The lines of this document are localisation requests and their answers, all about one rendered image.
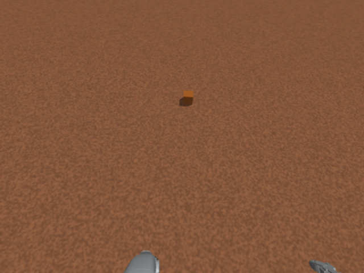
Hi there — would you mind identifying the cube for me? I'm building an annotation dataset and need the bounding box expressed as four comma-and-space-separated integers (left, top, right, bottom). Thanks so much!
183, 90, 193, 104

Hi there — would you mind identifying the right robot hand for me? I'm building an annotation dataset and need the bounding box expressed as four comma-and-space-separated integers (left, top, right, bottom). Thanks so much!
309, 260, 341, 273

